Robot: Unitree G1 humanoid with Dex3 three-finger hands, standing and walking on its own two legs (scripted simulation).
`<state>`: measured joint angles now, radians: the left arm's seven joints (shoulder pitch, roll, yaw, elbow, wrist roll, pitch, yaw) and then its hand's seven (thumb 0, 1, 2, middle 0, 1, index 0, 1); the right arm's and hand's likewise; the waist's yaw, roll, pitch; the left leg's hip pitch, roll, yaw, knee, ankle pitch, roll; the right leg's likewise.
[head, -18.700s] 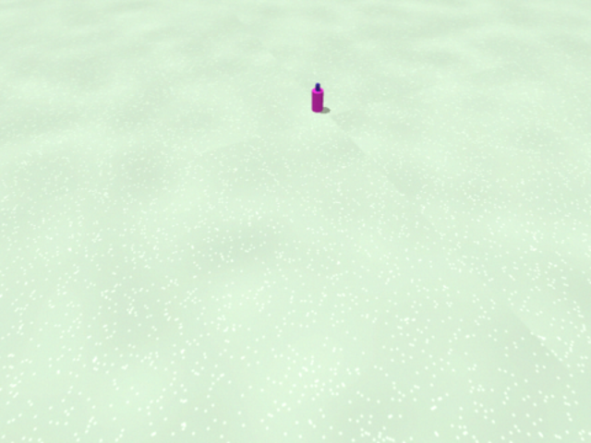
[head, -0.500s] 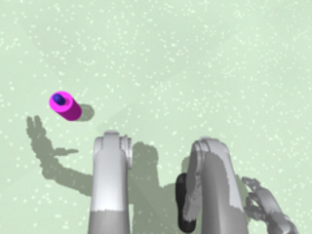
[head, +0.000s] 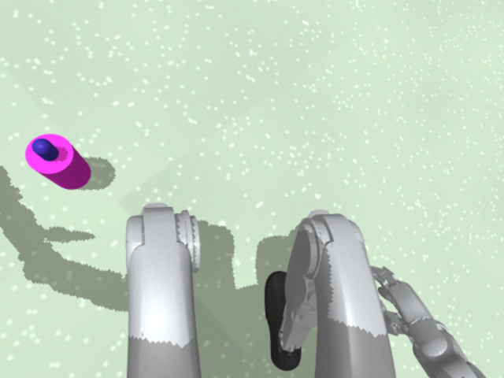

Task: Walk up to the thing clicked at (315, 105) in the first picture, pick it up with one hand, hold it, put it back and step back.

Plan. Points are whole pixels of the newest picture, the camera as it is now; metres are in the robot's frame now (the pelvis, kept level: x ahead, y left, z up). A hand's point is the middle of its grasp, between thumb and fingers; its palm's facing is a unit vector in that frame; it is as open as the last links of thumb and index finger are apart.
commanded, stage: approach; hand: left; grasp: from the side
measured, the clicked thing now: (58, 160) +0.41 +0.36 -0.23
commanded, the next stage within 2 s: close in in 0.22 s
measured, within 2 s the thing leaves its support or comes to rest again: neither
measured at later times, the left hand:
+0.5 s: hand (20, 169) +0.38 +0.40 -0.21, palm faces +0.55 -0.84 +0.02, open 17.2 cm
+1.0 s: hand (50, 168) +0.39 +0.37 -0.22, palm faces +0.49 -0.87 +0.02, open 17.2 cm
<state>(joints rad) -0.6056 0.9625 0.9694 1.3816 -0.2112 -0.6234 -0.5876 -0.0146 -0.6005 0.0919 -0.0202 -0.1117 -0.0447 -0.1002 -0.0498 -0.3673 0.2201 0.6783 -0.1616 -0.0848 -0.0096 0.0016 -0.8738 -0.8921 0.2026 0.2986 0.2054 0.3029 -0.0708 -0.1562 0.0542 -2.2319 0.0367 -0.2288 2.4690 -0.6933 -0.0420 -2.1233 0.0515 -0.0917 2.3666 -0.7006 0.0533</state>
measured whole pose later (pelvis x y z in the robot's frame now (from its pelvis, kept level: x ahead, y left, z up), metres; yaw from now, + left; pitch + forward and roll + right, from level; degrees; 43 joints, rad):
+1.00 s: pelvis -0.02 +0.03 -0.05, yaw -8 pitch +9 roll -18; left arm -0.57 0.92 0.74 1.50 -0.14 -1.06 -0.14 -0.01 -0.55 0.14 -0.01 -0.18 -0.07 -0.13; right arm -0.19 -0.38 0.52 0.53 -0.35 0.06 0.10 0.00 -0.87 -0.89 0.21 0.30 0.21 0.30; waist -0.17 -0.30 0.28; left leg -2.20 0.05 -0.40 2.70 -0.71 0.01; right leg -2.03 0.13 -0.21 2.43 -0.64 0.06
